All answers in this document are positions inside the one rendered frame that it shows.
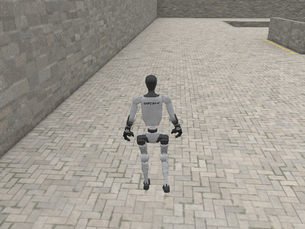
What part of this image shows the left robot upper arm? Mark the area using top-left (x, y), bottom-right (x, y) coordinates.
top-left (129, 96), bottom-right (142, 122)

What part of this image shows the right robot thigh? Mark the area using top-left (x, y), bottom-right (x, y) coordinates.
top-left (159, 133), bottom-right (169, 162)

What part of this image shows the robot right foot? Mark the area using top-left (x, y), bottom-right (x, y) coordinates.
top-left (163, 184), bottom-right (170, 193)

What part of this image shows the left robot hand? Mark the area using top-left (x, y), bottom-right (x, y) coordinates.
top-left (123, 131), bottom-right (134, 141)

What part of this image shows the right robot upper arm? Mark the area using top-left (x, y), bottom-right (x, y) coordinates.
top-left (162, 95), bottom-right (176, 121)

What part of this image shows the right robot hand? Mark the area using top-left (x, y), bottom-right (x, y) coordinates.
top-left (171, 129), bottom-right (182, 138)

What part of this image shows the robot left forearm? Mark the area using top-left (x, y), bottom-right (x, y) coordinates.
top-left (124, 115), bottom-right (133, 133)

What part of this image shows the robot right forearm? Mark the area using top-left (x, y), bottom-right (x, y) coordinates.
top-left (172, 114), bottom-right (181, 130)

